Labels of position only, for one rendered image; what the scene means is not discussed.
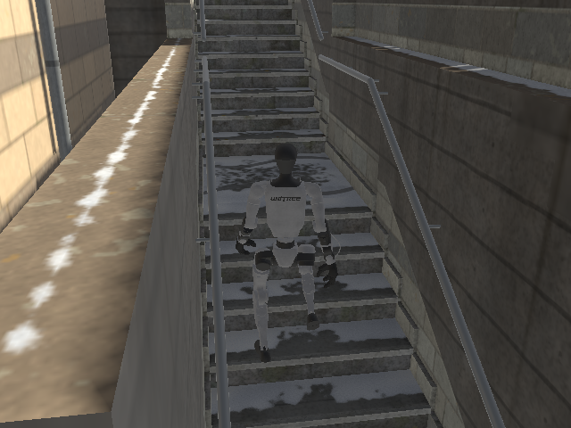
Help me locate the stairs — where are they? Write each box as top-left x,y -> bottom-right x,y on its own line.
196,0 -> 326,158
204,218 -> 429,428

